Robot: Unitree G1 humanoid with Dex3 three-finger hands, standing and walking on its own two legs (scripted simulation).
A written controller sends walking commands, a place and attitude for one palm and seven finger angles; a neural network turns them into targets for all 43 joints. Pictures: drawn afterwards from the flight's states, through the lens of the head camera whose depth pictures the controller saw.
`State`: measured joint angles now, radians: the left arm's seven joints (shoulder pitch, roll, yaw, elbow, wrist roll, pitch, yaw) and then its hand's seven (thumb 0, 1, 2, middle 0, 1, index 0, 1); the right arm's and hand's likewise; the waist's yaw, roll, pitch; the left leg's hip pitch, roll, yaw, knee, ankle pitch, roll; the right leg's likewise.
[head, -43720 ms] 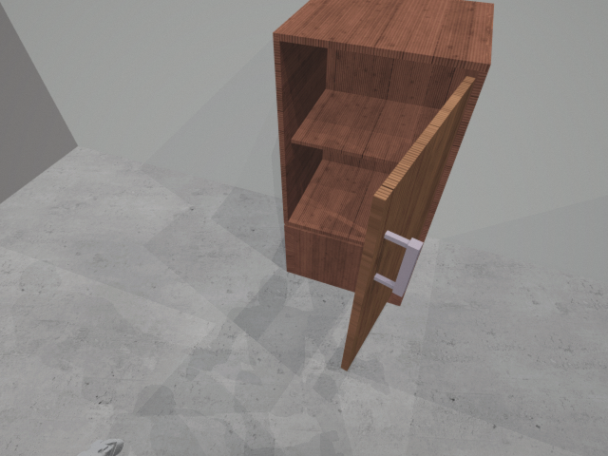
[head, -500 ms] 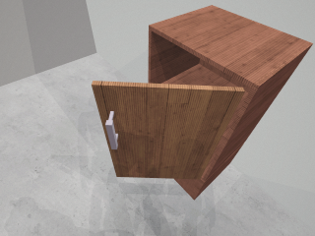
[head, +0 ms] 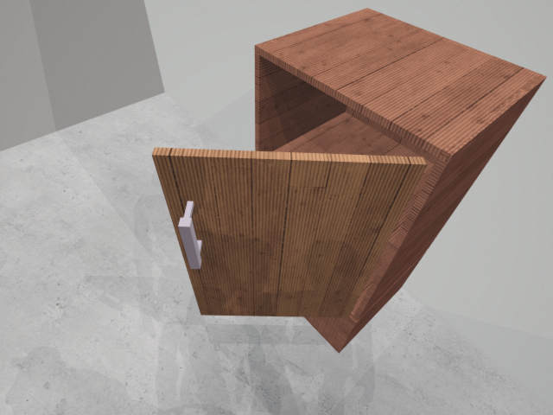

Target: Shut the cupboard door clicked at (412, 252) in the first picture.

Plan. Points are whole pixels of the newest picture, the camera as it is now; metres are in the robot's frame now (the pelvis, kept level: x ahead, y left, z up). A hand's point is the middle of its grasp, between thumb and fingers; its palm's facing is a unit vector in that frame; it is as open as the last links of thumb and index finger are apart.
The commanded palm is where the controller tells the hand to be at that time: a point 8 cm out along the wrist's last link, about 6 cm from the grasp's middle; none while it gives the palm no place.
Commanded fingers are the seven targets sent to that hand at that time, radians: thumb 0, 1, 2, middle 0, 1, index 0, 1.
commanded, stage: raise the hand and make a fist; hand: left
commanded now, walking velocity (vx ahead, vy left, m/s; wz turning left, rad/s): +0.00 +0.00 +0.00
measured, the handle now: (192, 236) +0.42 +0.18 -0.03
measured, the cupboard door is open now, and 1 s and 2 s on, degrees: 48 48 48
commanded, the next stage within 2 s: bring the fist close to the handle in 1.94 s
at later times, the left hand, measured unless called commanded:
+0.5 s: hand out of the picture +0.14 +0.15 -0.09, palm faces +0.17 -0.99 -0.02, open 5.9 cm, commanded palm +0.12 +0.20 -0.06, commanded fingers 0.00 0.90 0.90 -0.64 -0.78 -0.64 -0.78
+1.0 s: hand (173, 377) +0.18 +0.16 -0.05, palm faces +0.05 -1.00 -0.03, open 3.6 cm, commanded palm +0.15 +0.21 -0.05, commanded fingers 0.00 0.90 0.90 -1.10 -1.28 -1.10 -1.28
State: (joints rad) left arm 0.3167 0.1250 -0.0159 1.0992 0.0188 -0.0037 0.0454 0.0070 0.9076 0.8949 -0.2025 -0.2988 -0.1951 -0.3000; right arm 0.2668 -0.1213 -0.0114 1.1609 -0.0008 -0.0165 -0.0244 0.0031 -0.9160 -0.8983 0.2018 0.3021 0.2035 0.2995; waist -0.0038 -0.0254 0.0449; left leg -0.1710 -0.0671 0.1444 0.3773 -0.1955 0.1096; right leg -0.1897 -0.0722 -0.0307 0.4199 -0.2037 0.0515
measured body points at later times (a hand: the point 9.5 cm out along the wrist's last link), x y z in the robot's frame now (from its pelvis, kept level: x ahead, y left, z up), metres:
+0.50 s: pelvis -0.01 -0.05 -0.11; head +0.04 -0.02 +0.34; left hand +0.12 +0.21 -0.08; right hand +0.27 -0.26 -0.12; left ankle +0.02 +0.04 -0.74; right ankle +0.03 -0.12 -0.74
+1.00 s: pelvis +0.00 -0.04 -0.10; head +0.08 -0.03 +0.34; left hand +0.17 +0.21 -0.05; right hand +0.19 -0.28 -0.18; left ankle +0.01 +0.04 -0.74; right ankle +0.03 -0.12 -0.74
